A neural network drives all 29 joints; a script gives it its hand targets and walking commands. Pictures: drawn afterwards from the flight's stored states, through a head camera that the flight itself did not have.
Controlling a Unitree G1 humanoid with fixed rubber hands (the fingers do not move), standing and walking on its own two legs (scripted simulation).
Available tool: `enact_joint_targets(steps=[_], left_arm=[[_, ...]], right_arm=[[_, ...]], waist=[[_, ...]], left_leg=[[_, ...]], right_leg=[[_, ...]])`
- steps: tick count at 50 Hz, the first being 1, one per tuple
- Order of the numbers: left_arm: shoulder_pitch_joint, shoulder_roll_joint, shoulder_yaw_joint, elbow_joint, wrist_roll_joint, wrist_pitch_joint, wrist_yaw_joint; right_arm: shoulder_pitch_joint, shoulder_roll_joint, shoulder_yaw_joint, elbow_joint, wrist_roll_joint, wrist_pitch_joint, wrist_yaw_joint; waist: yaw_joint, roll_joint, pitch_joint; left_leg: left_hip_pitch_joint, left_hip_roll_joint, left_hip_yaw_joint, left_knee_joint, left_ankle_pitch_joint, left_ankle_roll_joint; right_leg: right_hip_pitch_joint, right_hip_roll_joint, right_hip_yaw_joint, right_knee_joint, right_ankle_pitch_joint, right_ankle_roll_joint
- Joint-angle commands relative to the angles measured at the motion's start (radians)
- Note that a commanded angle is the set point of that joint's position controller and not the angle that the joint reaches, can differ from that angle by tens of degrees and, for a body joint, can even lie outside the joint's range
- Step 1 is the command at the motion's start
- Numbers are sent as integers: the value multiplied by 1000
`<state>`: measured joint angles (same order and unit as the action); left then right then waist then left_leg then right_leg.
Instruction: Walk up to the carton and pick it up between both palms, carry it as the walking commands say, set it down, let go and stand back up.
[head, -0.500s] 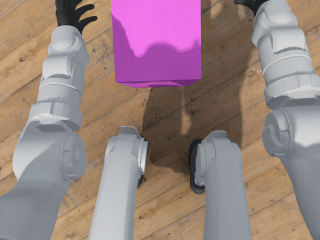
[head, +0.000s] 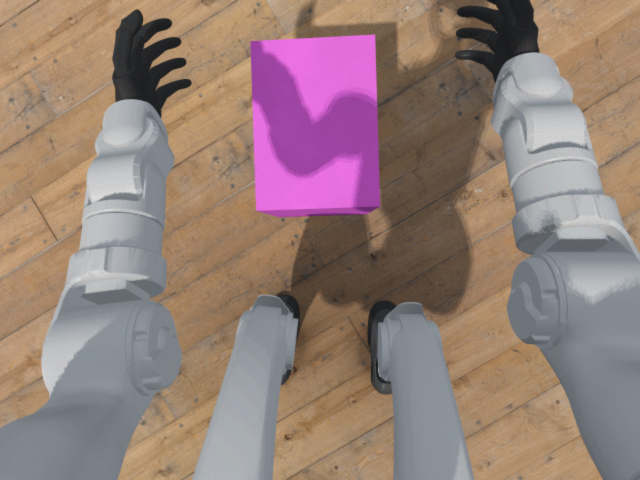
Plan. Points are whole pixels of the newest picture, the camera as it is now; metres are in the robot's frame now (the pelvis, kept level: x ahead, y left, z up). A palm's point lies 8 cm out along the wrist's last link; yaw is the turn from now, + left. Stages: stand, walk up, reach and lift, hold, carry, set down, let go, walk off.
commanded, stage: set down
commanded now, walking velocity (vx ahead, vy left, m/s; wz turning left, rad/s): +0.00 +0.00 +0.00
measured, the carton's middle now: (318, 142) +0.54 +0.05 -0.45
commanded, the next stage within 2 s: let go in 0.38 s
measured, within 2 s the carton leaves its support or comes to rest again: neither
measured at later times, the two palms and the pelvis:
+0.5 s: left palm (96, 89) +0.48 +0.21 -0.01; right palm (563, 31) +0.53 -0.17 -0.01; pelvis +0.02 +0.01 +0.10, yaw -2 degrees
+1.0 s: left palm out of the picture +0.32 +0.24 +0.10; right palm out of the picture +0.35 -0.20 +0.08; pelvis +0.07 +0.01 +0.18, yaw -1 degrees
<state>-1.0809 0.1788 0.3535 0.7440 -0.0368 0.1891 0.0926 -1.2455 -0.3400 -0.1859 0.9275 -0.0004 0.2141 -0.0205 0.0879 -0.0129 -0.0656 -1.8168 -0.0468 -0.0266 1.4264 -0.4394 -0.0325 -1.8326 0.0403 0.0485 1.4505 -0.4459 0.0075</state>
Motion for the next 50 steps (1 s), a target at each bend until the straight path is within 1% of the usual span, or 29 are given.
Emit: enact_joint_targets(steps=[1,4,7,12,16,19,22,25,28,31,34,38,43,46,50], left_arm=[[-175,104,14,-122,13,-28,-7],[-156,92,21,-127,23,-35,-11],[-137,74,32,-119,37,-42,-16],[-114,37,64,-91,73,-56,-30],[-114,1,93,-64,113,-67,-42],[-105,-2,107,-82,138,-68,-50],[-59,20,106,-117,159,-72,-60],[69,41,83,-179,175,-79,-79],[234,63,27,-262,163,-85,-110],[359,90,-35,-323,127,-84,-141],[482,99,-85,-348,99,-87,-164],[668,93,-131,-332,84,-110,-180],[834,75,-195,-273,58,-146,-177],[923,73,-222,-270,51,-163,-171],[1046,91,-249,-324,44,-185,-161]], right_arm=[[-250,-87,-21,-116,-11,-29,10],[-233,-81,-31,-115,-18,-37,18],[-215,-74,-45,-99,-30,-45,27],[-192,-54,-78,-58,-63,-59,45],[-184,-39,-117,-9,-107,-72,62],[-177,-39,-136,-17,-130,-77,63],[-124,-26,-135,-65,-146,-77,46],[4,7,-120,-161,-157,-75,19],[175,58,-95,-291,-149,-73,-10],[306,84,-62,-414,-128,-73,-36],[449,110,-32,-483,-111,-78,-42],[650,128,-7,-489,-100,-110,-28],[844,115,14,-435,-76,-151,-3],[955,116,26,-418,-68,-172,10],[1089,103,37,-453,-63,-197,23]], waist=[[23,-103,-1066],[26,-100,-1051],[29,-94,-1005],[33,-82,-899],[24,-71,-801],[16,-71,-840],[14,-70,-941],[17,-63,-1057],[10,-54,-1110],[-2,-44,-1081],[-14,-24,-991],[-31,7,-794],[-37,13,-518],[-38,19,-418],[-43,30,-371]], left_leg=[[538,-45,103,-186,424,-29],[596,-41,97,-256,453,-29],[650,-35,88,-325,466,-28],[722,-23,71,-424,463,-26],[750,-18,62,-472,425,-29],[807,-22,66,-484,434,-33],[875,-29,77,-489,481,-37],[951,-35,82,-498,571,-35],[1017,-37,76,-521,666,-24],[1082,-34,58,-557,690,-9],[1198,-24,37,-597,685,5],[1297,-5,8,-664,645,5],[1305,8,0,-767,512,-6],[1348,13,-1,-812,476,-11],[1465,13,-1,-862,508,-12]], right_leg=[[770,43,-50,-176,426,23],[815,41,-42,-246,449,23],[831,38,-34,-317,444,21],[819,32,-22,-426,406,17],[775,31,-27,-479,350,13],[819,31,-35,-498,366,13],[932,31,-37,-507,454,17],[1067,30,-30,-510,589,19],[1160,30,-26,-532,704,22],[1189,27,-23,-581,703,27],[1166,24,-35,-644,609,29],[1159,20,-43,-725,496,21],[1211,13,-54,-802,390,10],[1264,5,-57,-841,370,1],[1377,-1,-53,-894,401,-4]])
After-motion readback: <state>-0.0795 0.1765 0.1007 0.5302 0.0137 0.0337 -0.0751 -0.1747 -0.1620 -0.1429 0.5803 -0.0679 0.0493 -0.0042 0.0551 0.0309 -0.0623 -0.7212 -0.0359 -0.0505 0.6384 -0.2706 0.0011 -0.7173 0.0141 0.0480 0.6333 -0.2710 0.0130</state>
